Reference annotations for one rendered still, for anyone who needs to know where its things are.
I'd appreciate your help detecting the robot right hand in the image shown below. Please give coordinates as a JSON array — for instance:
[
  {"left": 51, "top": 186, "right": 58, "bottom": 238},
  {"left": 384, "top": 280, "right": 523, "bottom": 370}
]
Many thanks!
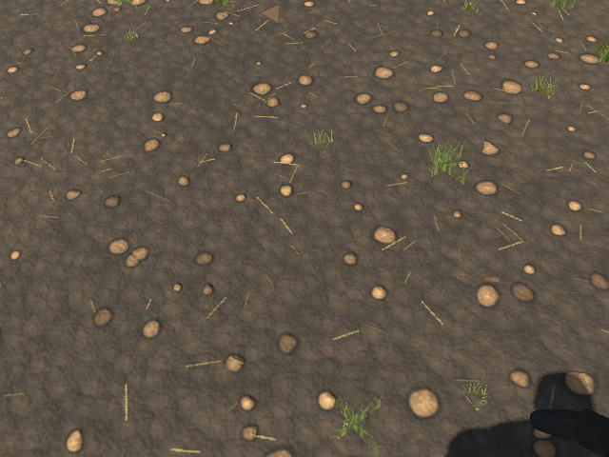
[{"left": 530, "top": 408, "right": 609, "bottom": 457}]

